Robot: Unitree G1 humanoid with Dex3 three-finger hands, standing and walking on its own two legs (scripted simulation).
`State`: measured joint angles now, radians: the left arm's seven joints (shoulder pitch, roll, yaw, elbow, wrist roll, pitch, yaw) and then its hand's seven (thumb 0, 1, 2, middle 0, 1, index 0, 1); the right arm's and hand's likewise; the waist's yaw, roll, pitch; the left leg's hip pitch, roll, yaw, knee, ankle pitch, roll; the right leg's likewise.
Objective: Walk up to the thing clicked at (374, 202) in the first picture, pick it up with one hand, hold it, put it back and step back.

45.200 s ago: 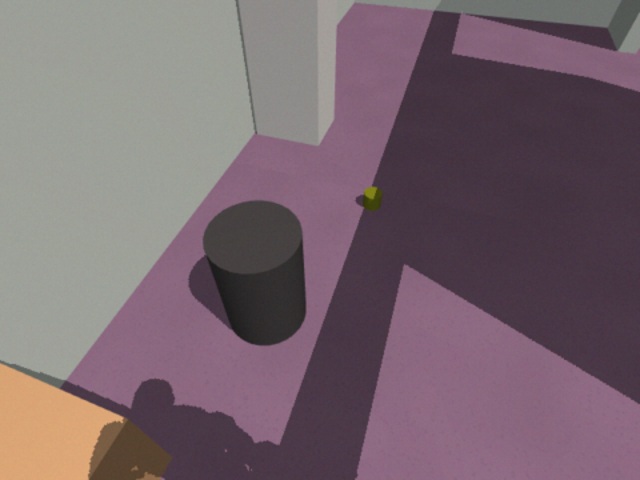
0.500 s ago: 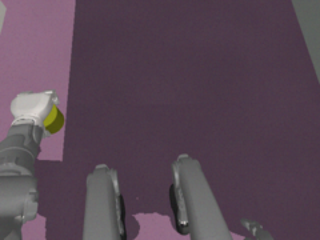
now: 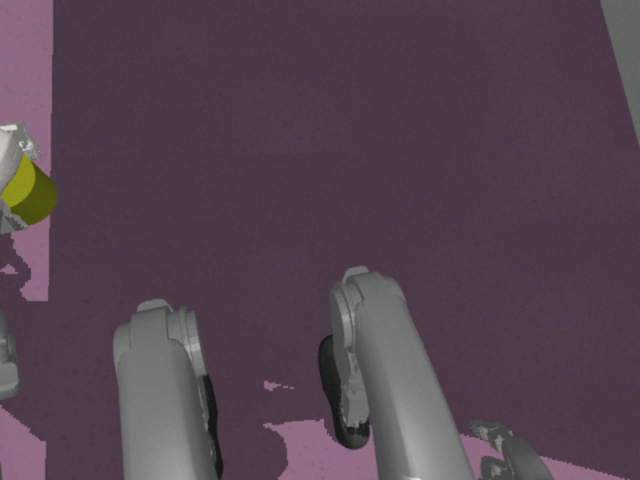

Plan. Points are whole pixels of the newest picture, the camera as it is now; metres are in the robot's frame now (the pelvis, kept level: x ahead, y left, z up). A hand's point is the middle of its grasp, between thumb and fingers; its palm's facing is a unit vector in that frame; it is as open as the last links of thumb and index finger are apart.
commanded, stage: crouch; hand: left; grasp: from above
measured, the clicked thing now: (9, 187) +0.48 +0.33 -0.18
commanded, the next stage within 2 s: lower in 0.48 s
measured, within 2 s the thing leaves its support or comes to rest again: neither
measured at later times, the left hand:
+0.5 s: hand (13, 196) +0.48 +0.34 -0.20, palm faces -0.45 -0.06 -0.89, open 10.6 cm
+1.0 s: hand (32, 203) +0.48 +0.34 -0.26, palm faces -0.45 -0.09 -0.89, open 10.5 cm
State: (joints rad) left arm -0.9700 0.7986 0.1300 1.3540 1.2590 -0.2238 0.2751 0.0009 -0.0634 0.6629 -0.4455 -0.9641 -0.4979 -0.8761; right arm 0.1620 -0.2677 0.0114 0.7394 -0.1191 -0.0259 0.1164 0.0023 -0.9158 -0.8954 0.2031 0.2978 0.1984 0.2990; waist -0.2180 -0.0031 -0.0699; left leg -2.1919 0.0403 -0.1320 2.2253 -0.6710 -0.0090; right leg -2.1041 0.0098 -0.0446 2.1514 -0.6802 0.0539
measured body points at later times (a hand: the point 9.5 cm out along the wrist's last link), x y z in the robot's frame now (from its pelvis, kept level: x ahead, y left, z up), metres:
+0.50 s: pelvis -0.01 +0.00 -0.05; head +0.24 +0.08 +0.32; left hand +0.50 +0.34 -0.15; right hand +0.04 -0.27 -0.14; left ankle +0.08 +0.13 -0.35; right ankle +0.10 -0.14 -0.35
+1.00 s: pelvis +0.00 +0.01 -0.07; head +0.27 +0.10 +0.27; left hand +0.50 +0.34 -0.21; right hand +0.03 -0.27 -0.15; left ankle +0.08 +0.13 -0.35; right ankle +0.10 -0.14 -0.35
